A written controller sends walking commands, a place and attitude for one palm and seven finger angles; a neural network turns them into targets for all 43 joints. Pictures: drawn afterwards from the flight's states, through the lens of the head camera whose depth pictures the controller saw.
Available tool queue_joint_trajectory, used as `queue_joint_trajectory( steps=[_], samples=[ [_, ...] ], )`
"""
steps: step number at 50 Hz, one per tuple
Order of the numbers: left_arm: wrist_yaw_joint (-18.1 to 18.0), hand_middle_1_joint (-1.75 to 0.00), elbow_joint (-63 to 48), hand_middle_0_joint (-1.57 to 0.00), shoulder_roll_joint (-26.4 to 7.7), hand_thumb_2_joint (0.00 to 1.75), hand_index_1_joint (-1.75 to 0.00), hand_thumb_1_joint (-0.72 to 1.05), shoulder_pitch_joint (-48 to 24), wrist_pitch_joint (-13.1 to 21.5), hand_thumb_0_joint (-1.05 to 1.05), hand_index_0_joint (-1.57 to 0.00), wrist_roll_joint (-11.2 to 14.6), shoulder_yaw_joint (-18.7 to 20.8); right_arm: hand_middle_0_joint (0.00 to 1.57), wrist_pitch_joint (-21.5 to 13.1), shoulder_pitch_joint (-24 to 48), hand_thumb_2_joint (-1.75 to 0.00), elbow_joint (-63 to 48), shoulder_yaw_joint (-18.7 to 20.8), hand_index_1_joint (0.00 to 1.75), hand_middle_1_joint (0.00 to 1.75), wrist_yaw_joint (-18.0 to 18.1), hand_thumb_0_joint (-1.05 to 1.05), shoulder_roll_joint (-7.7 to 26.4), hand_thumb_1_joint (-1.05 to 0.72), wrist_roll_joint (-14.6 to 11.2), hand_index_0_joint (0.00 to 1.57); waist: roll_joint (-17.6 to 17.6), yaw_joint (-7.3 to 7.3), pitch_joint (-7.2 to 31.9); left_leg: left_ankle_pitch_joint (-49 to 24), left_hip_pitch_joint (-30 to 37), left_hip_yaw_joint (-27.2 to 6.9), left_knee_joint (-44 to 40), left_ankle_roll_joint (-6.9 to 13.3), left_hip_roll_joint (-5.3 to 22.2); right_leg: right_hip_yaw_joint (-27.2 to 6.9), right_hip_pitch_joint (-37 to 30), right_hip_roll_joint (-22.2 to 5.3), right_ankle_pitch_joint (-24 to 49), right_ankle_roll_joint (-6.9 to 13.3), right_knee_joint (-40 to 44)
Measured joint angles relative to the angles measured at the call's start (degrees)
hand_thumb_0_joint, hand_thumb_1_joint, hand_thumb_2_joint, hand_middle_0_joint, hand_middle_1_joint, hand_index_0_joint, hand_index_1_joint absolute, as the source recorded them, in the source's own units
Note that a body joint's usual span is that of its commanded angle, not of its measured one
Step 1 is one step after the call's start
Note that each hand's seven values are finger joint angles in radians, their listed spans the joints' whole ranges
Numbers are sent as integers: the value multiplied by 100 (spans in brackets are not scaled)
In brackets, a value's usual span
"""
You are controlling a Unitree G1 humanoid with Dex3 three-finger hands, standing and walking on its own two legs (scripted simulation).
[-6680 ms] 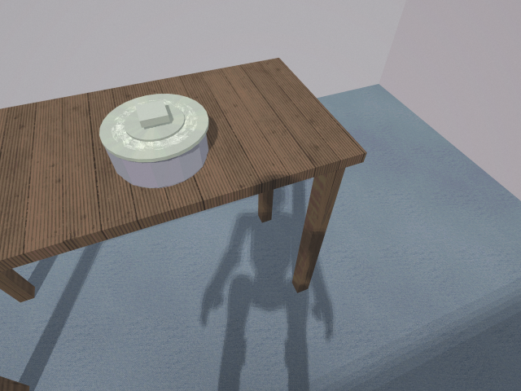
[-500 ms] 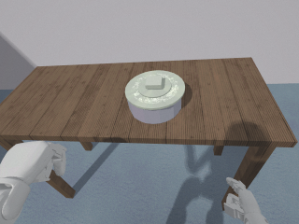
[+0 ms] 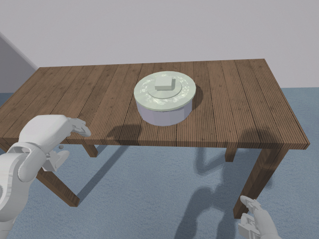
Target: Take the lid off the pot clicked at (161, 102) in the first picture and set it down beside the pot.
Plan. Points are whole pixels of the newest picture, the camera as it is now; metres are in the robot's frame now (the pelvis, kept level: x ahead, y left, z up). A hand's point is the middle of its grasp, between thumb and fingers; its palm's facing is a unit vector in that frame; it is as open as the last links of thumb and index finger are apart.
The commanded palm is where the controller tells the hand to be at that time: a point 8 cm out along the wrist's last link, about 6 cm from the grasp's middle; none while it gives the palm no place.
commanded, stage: reach forward and open the fingers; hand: left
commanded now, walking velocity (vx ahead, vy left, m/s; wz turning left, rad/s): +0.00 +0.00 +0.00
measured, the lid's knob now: (163, 82) +0.57 +0.05 +0.10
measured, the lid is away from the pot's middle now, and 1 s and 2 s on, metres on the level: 0.00 0.00 0.00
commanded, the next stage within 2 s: move the open hand above the knob in 0.26 s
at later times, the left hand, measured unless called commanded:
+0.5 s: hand (79, 123) +0.32 +0.22 +0.17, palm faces -0.11 -0.03 -0.99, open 10.0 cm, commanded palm +0.30 +0.22 +0.23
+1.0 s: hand (112, 103) +0.39 +0.16 +0.17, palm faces -0.14 -0.03 -0.99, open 10.0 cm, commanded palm +0.37 +0.17 +0.23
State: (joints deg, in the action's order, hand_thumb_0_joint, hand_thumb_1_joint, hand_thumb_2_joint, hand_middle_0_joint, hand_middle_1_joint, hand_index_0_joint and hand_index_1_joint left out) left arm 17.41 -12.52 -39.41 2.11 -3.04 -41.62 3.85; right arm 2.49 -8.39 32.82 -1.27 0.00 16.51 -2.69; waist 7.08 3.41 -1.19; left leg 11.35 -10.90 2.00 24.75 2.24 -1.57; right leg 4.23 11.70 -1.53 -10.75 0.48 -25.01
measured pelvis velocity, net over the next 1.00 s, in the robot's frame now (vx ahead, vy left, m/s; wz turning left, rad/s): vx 0.01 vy -0.01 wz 0.00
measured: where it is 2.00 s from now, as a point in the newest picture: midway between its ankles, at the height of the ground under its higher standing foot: outside the picture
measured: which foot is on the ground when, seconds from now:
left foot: down 0.00-1.00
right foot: down 0.00-1.00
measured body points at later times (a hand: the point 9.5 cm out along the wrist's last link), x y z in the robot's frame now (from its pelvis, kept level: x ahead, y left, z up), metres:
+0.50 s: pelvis +0.00 +0.00 +0.00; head -0.01 -0.06 +0.44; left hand +0.32 +0.22 +0.22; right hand +0.20 -0.22 -0.10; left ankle +0.02 +0.09 -0.74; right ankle +0.03 -0.11 -0.74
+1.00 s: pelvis +0.01 -0.01 +0.00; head +0.01 -0.06 +0.44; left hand +0.39 +0.16 +0.22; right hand +0.20 -0.24 -0.11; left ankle +0.02 +0.09 -0.74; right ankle +0.03 -0.11 -0.74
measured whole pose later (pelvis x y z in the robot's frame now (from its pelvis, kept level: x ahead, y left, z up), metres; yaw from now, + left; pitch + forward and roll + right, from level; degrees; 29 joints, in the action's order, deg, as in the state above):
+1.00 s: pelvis +0.01 -0.01 +0.00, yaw +0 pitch -1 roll +1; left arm 22.0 9.1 -31.1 -31.6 -13.6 -46.6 -12.7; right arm 5.8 -7.3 33.5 -1.6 -1.1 17.1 -4.2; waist 6.3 1.0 0.1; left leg 12.7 -12.7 2.3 25.9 1.7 -2.0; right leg 3.8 15.1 -2.0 -13.9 1.2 -29.6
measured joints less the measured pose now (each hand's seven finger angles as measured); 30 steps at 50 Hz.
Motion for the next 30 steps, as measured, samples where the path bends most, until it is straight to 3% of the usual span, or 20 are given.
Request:
queue_joint_trajectory(
  steps=[10,20,30],
  samples=[
    [145,-12,451,-88,48,151,-12,-29,-767,-208,0,-88,-110,-287,20,12,20,-90,-34,-30,30,30,-7,2,3,-90,-43,20,-14,-47,13,-31,-4,54,12,16,-36,-57,70,-39,-13,-9,-126],
    [340,-8,876,-87,89,153,-8,-32,-1491,-373,0,-87,-214,-545,20,28,83,-90,-51,-76,30,30,-8,2,4,-90,-66,20,-28,-55,23,-22,-64,37,57,3,-45,-43,151,-52,-64,10,-232],
    [431,-8,1353,-87,368,154,-8,-32,-2294,-534,0,-87,-368,-1061,20,74,120,-90,5,-99,30,30,-34,2,10,-90,-75,20,-48,-103,37,19,-121,2,92,-25,-47,-13,223,-56,-149,40,-321]
  ],
)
